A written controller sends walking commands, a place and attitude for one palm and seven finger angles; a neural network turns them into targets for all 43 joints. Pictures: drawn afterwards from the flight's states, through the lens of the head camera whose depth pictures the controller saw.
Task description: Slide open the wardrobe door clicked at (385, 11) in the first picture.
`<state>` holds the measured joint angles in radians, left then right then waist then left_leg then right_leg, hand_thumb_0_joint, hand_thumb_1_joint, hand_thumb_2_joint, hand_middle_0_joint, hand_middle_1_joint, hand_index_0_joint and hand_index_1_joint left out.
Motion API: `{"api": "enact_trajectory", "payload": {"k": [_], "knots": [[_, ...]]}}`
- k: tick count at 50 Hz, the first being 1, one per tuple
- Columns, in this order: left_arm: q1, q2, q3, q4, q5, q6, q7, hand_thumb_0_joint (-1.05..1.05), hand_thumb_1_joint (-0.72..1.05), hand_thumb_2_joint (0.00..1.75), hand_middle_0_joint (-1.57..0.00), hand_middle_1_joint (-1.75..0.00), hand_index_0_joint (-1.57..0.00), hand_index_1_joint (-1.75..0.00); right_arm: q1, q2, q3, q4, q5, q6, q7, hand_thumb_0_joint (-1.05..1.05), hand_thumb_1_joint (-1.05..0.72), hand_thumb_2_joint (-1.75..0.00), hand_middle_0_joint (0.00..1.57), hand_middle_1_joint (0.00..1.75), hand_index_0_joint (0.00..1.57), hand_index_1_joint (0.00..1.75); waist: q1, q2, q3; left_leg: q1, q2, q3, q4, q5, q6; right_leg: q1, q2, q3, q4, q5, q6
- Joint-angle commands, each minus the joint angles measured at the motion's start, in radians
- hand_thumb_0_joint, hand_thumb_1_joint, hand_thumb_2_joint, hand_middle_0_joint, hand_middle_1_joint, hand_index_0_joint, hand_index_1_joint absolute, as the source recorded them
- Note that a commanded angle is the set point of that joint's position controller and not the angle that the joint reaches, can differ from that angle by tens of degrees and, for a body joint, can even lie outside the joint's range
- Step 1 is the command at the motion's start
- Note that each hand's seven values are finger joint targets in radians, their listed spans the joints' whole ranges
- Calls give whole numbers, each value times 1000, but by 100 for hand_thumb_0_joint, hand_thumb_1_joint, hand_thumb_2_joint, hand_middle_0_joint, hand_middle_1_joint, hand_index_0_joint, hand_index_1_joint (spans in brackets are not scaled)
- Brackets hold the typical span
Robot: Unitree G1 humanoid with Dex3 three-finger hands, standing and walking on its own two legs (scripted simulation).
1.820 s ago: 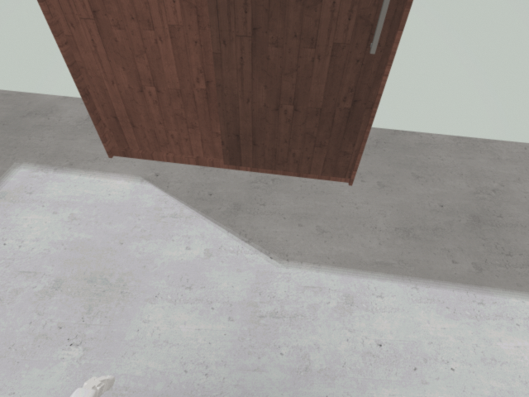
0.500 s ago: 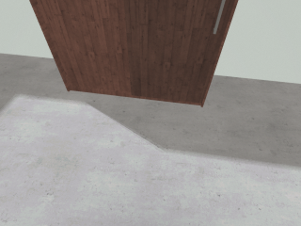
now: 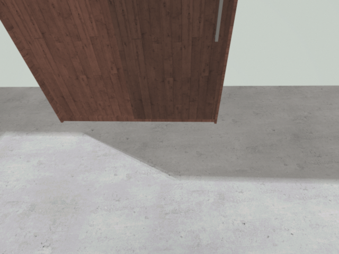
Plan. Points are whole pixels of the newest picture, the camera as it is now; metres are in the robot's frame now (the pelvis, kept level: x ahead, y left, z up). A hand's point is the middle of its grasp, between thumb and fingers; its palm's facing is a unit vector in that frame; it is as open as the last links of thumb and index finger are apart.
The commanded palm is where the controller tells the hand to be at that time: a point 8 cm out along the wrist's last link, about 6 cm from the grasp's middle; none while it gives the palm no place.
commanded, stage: walk to a spot facing it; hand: right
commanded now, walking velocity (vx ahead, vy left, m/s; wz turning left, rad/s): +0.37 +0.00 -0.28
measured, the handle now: (219, 9) +1.26 -0.21 +0.12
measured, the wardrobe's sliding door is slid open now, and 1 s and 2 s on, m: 0.00 0.00 0.00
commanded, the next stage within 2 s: take the last steps up to it in 0.82 s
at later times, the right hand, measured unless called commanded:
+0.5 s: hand (248, 218) +0.28 -0.22 -0.18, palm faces +0.01 +0.99 -0.11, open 7.4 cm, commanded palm none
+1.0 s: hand (254, 194) +0.36 -0.25 -0.18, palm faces +0.18 +0.97 -0.16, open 7.4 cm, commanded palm none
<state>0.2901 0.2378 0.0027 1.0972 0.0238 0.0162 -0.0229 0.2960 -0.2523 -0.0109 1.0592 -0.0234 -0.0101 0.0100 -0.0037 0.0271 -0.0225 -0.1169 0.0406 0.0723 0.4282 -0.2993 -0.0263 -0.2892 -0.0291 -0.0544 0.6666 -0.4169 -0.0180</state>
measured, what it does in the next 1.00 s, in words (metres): walks ahead: left foot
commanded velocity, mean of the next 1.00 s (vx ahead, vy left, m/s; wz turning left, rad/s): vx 0.34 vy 0.00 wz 0.00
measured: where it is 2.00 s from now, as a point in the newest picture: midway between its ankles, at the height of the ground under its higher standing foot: (194, 177)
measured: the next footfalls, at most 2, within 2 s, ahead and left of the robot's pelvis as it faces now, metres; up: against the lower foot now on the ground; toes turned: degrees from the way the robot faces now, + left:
left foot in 0.58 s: +0.39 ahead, +0.02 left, +0.00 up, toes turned +4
right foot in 1.02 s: +0.60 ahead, -0.23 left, +0.00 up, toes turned -12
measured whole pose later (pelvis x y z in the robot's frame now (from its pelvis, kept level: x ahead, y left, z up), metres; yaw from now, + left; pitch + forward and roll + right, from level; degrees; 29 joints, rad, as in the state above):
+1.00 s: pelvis +0.46 -0.10 -0.01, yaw -4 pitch -1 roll +1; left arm 0.10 0.18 0.03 0.99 0.03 -0.05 -0.01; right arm 0.44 -0.15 -0.03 1.13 -0.02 -0.07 -0.01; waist -0.06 -0.01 0.06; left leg -0.03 0.00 0.13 0.49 -0.43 0.01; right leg -0.45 -0.09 -0.12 0.59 -0.12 -0.01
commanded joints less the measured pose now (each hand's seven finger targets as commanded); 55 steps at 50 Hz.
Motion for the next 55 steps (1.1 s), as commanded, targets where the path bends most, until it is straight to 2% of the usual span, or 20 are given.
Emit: {"api": "enact_trajectory", "payload": {"k": [1, 2, 3, 7, 12, 21, 24, 27, 28, 29, 30, 33, 36, 40, 45, 48, 49, 50, 51, 55], "knots": [[172, 104, 43, -22, -9, -53, 13, 0, 90, 90, -20, -30, -20, -30, -39, -137, -45, -65, 5, -11, -12, 0, -90, -90, 20, 30, 20, 30, 90, -91, 95, -285, 120, -36, 78, -199, 84, 236, -25, 41, -257, 35, -9], [278, 197, 72, 4, 5, -61, 23, 0, 90, 90, -20, -30, -20, -30, -41, -56, -30, -92, 13, -8, -4, 0, -90, -90, 20, 30, 20, 30, 123, -383, 100, -483, -8, 80, 417, -244, 17, 308, -254, 434, -450, -179, -93], [329, 218, 75, 7, 2, -63, 36, 0, 90, 90, -20, -30, -20, -30, -98, -50, -24, -134, 2, -18, -7, 0, -90, -90, 20, 30, 20, 30, 118, -343, 136, -602, -25, -2, 583, -288, 21, 298, -346, 619, -551, -171, -156], [212, 79, 41, -22, -9, -91, 46, 0, 90, 90, -20, -30, -20, -30, -86, -33, -39, -78, -10, -30, 7, 0, -90, -90, 20, 30, 20, 30, 45, -62, 189, -589, 85, -71, 725, -4, 21, 208, -259, 404, -525, 142, -140], [287, 23, 35, 29, -21, -116, 62, 0, 90, 90, -20, -30, -20, -30, -42, 14, -39, -53, -8, -16, 5, 0, -90, -90, 20, 30, 20, 30, 25, -109, 111, -597, 63, -12, 712, 90, -8, 338, -179, 181, -463, 644, -93], [374, -29, 25, 85, -11, -114, 80, 0, 90, 90, -20, -30, -20, -30, -286, 57, -34, -126, 8, -25, 13, 0, -90, -90, 20, 30, 20, 30, 76, -137, 205, -561, 4, 77, 343, 177, 28, 377, -145, 98, -453, 909, -69], [354, 8, 36, 92, -11, -109, 83, 0, 90, 90, -20, -30, -20, -30, -213, 38, -39, -114, 6, -34, 2, 0, -90, -90, 20, 30, 20, 30, 27, -156, 138, -389, -67, 108, 245, 101, 81, 414, -172, 80, -318, 1260, -70], [273, 48, 53, 62, -18, -105, 83, 0, 90, 90, -20, -30, -20, -30, 70, -10, -63, -37, -4, -46, -12, 0, -90, -90, 20, 30, 20, 30, -109, -140, 20, -42, -96, 95, 143, 133, 128, 314, -155, 53, 22, 1316, -30], [248, 31, 54, 40, -30, -106, 73, 0, 90, 90, -20, -30, -20, -30, 216, -67, -81, 3, -12, -57, -18, 0, -90, -90, 20, 30, 20, 30, -172, -62, -53, 236, 48, -65, 101, 207, 207, 70, -110, 48, 330, 1043, -8], [287, -36, 44, 15, -41, -117, 63, 0, 90, 90, -20, -30, -20, -30, 308, -149, -102, 25, -7, -60, -31, 0, -90, -90, 20, 30, 20, 30, -163, 177, -164, 433, 377, -572, 13, 338, 345, -225, 85, 8, 719, 24, 2], [232, -10, 55, -5, -34, -115, 58, 0, 90, 90, -20, -30, -20, -30, 263, -158, -106, 16, 10, -57, -30, 0, -90, -90, 20, 30, 20, 30, -132, 82, -126, 332, 428, -682, -114, 201, 385, -280, 53, 105, 850, -90, -39], [102, -53, 51, -44, -5, -84, 36, 0, 90, 90, -20, -30, -20, -30, 34, -19, -64, -32, 5, -66, -36, 0, -90, -90, 20, 30, 20, 30, -20, -49, 159, -139, 328, -425, -216, -43, 284, -298, -87, 116, 761, 71, -28], [137, -98, 44, -42, 1, -50, 28, 0, 90, 90, -20, -30, -20, -30, 17, 16, -48, -29, -3, -80, -34, 0, -90, -90, 20, 30, 20, 30, 46, -26, 165, -282, 232, -184, -241, 116, 208, -218, -114, 65, 582, 111, 4], [34, -95, 41, -91, -3, -45, 9, 0, 90, 90, -20, -30, -20, -30, 46, -4, -46, -12, 0, -87, -22, 0, -90, -90, 20, 30, 20, 30, 43, 78, 149, -246, 154, -49, -222, 330, 187, -195, -126, -17, 267, 242, 46], [-149, -70, 36, -139, -3, -72, -1, 0, 90, 90, -20, -30, -20, -30, 153, -32, -52, 23, 3, -80, -24, 0, -90, -90, 20, 30, 20, 30, -31, 85, 115, -25, 158, -62, -129, 551, 164, -176, -65, -82, 29, 277, 32], [-61, -27, 45, -107, 0, -81, 16, 0, 90, 90, -20, -30, -20, -30, 163, -43, -51, 31, 6, -73, -31, 0, -90, -90, 20, 30, 20, 30, 24, 81, 37, 52, 144, -38, 64, 758, 133, 1, -8, -114, -117, 300, 11], [56, 17, 58, -71, 5, -86, 22, 0, 90, 90, -20, -30, -20, -30, 163, -37, -51, 30, 9, -70, -33, 0, -90, -90, 20, 30, 20, 30, 69, 41, -41, 1, 124, -21, 227, 706, 103, 183, -30, -89, -176, 401, -5], [174, 111, 80, -47, 16, -93, 33, 0, 90, 90, -20, -30, -20, -30, 192, 1, -47, 19, 19, -69, -32, 0, -90, -90, 20, 30, 20, 30, 110, -110, -153, -214, 43, 27, 453, 392, 53, 454, -224, 118, -150, 649, -83], [262, 196, 99, -25, 8, -88, 37, 0, 90, 90, -20, -30, -20, -30, 217, 44, -35, 3, 28, -73, -27, 0, -90, -90, 20, 30, 20, 30, 119, -300, -248, -404, -55, 41, 779, -301, 31, 609, -480, 399, -215, 903, -222], [49, 57, 62, -63, 2, -90, 45, 0, 90, 90, -20, -30, -20, -30, 76, 32, -51, -7, 4, -46, -18, 0, -90, -90, 20, 30, 20, 30, 49, -124, 51, -475, 83, -78, 876, -129, 27, 186, -393, 211, -387, 477, -167]]}}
